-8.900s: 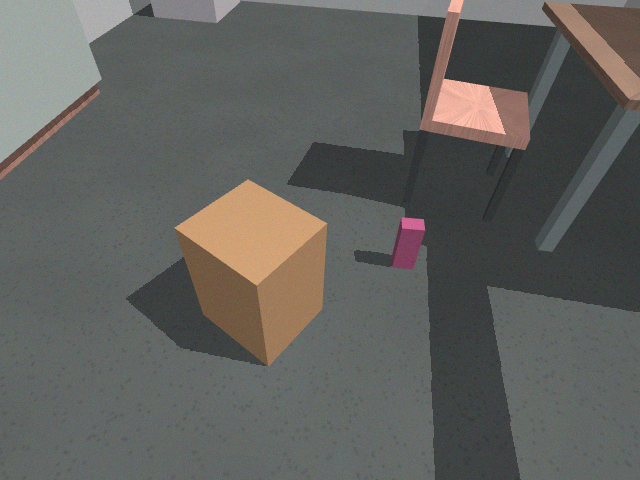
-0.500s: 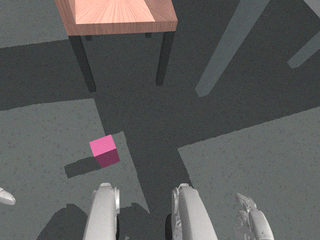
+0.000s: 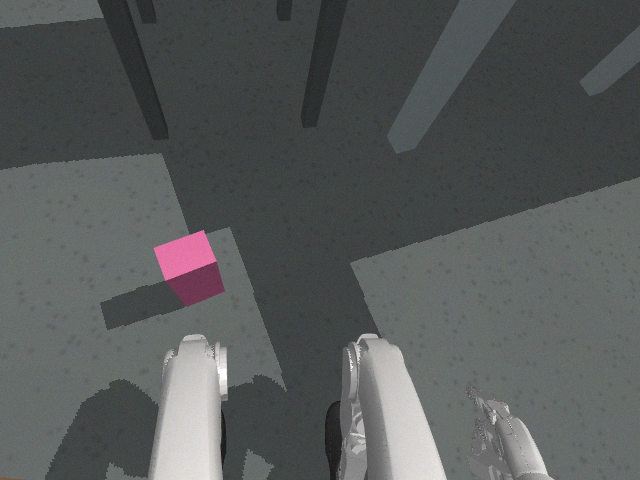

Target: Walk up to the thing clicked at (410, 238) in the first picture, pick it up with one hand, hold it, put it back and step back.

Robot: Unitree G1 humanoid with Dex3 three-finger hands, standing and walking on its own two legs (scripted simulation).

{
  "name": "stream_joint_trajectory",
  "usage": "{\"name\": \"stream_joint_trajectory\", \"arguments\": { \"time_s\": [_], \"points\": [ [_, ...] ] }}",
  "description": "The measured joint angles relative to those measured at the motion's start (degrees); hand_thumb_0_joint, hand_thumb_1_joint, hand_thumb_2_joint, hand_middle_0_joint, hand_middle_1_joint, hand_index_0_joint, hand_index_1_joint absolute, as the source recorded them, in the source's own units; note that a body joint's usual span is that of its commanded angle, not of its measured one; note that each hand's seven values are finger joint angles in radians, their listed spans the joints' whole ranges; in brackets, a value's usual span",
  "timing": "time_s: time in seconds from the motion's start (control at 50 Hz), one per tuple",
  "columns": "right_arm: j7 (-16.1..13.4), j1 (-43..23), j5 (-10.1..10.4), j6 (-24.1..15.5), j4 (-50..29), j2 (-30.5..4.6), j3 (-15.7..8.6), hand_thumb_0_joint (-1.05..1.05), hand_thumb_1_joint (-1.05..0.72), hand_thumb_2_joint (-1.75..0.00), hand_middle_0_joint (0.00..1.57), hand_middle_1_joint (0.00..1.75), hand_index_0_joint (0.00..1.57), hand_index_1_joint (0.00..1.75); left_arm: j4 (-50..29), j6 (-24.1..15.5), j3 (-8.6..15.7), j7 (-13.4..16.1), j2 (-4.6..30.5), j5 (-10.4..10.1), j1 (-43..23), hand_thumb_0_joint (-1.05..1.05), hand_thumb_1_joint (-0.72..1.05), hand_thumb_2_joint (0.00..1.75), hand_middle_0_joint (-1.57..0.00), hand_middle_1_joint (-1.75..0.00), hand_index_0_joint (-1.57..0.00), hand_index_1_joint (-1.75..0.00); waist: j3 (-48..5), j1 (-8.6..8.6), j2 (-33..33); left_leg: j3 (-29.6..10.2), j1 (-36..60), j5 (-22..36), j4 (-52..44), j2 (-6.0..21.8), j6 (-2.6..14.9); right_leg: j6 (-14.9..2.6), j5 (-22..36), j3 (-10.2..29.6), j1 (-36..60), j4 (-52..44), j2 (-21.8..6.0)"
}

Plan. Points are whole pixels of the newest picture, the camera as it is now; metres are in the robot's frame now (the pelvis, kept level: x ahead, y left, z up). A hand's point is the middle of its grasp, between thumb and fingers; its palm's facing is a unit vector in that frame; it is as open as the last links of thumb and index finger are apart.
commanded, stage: go down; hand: left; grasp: from the side
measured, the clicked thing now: (194, 272) +0.45 +0.18 -0.37
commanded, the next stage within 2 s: approach in 0.98 s
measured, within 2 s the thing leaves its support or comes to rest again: neither
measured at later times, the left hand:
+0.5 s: hand out of the picture +0.38 +0.38 -0.04, palm faces +0.12 -0.99 -0.11, open 17.4 cm
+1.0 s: hand out of the picture +0.40 +0.38 -0.05, palm faces +0.11 -0.99 -0.10, open 17.4 cm
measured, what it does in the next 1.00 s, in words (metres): lowers itself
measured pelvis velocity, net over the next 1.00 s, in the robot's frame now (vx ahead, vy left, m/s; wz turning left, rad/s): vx -0.01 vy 0.00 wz -0.02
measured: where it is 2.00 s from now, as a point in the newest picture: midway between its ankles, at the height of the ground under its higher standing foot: (277, 479)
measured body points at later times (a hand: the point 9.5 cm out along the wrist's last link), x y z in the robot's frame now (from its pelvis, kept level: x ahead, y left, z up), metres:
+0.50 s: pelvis -0.01 +0.00 -0.04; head +0.18 +0.05 +0.36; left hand +0.37 +0.43 -0.03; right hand +0.13 -0.28 -0.15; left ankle +0.07 +0.14 -0.45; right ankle +0.07 -0.13 -0.45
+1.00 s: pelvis -0.01 +0.00 -0.06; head +0.19 +0.05 +0.34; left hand +0.39 +0.43 -0.04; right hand +0.12 -0.28 -0.17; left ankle +0.07 +0.14 -0.45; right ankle +0.07 -0.13 -0.45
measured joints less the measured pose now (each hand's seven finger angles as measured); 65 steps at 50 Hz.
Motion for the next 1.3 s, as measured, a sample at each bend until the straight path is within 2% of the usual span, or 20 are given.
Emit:
{"name": "stream_joint_trajectory", "arguments": {
  "time_s": [0.42,0.94,1.14,1.22,1.3],
  "points": [
    [0.56,0.19,-0.41,0.54,0.30,-0.51,1.23,0.00,-0.92,-0.90,0.20,0.30,0.20,0.30,2.54,0.39,1.39,-2.23,3.97,0.12,-5.95,-0.01,-0.54,0.02,-0.07,-0.04,-0.07,-0.04,1.05,-0.63,-0.11,-0.88,-6.62,0.09,6.94,-0.29,-0.05,0.12,0.03,-0.05,-6.37,6.77,0.19],
    [0.92,0.98,-0.25,1.07,1.25,-1.03,1.80,0.00,-0.91,-0.90,0.20,0.30,0.20,0.30,3.97,0.37,2.97,-4.03,6.89,-0.37,-9.37,-0.01,-0.53,0.03,-0.07,-0.06,-0.08,-0.06,1.53,-1.45,-0.08,-1.30,-10.24,-0.42,10.56,-0.55,0.03,0.35,-0.54,-0.02,-9.74,10.22,0.24],
    [1.14,0.64,-0.50,1.24,1.11,-1.12,2.00,0.00,-0.91,-0.90,0.20,0.30,0.20,0.30,4.65,0.30,3.34,-4.48,7.86,0.11,-11.38,-0.01,-0.53,0.04,-0.08,-0.07,-0.08,-0.07,1.82,-1.75,-0.33,-1.35,-11.25,-0.50,11.74,-0.66,0.04,0.37,-0.67,0.07,-10.70,11.38,0.24],
    [1.34,0.50,-0.81,0.99,1.18,-1.28,2.38,0.00,-0.91,-0.90,0.20,0.30,0.20,0.30,6.76,-1.35,3.39,-4.96,8.62,-0.65,-12.41,-0.01,-0.53,0.04,-0.08,-0.08,-0.08,-0.08,2.00,-2.15,-0.38,-1.40,-12.00,-0.46,12.45,-0.68,0.13,0.44,-0.63,0.11,-11.44,12.07,0.29],
    [1.85,0.04,-1.46,0.36,1.31,-1.70,3.13,0.00,-0.90,-0.90,0.20,0.30,0.20,0.30,9.83,-5.61,3.27,-5.71,8.72,-2.55,-13.65,-0.01,-0.53,0.03,-0.09,-0.08,-0.08,-0.09,2.98,-2.60,-0.77,-1.67,-13.68,-0.56,14.55,-0.56,0.28,0.62,-0.54,0.12,-13.09,13.95,0.59]
  ]
}}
